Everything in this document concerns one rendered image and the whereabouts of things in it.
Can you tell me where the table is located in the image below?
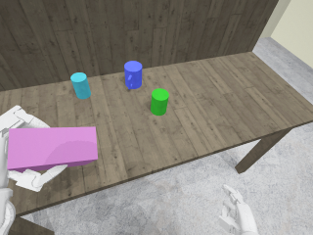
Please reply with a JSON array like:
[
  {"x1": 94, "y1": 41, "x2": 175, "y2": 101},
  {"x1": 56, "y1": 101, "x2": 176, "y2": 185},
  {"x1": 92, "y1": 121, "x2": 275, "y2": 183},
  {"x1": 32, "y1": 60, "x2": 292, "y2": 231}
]
[{"x1": 0, "y1": 0, "x2": 313, "y2": 235}]

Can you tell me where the left robot forearm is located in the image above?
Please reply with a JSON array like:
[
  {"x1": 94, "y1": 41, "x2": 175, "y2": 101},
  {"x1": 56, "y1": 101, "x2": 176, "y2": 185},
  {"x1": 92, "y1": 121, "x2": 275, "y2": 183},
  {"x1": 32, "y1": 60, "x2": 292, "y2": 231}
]
[{"x1": 0, "y1": 188, "x2": 16, "y2": 235}]

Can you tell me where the left robot hand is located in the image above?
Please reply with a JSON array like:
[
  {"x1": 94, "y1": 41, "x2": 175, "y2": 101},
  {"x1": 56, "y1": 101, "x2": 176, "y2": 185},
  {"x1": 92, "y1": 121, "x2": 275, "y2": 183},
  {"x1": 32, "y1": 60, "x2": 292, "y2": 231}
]
[{"x1": 0, "y1": 105, "x2": 67, "y2": 192}]

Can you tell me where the right robot hand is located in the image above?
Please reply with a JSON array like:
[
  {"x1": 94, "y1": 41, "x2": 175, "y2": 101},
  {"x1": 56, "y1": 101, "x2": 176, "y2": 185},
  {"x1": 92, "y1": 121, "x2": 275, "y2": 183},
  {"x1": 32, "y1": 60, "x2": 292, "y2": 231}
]
[{"x1": 219, "y1": 184, "x2": 258, "y2": 235}]

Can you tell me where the sponge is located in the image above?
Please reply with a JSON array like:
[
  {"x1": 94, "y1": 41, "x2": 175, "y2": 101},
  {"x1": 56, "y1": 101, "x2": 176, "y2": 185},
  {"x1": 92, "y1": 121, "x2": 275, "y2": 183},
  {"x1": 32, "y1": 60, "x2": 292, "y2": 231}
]
[{"x1": 7, "y1": 126, "x2": 98, "y2": 173}]

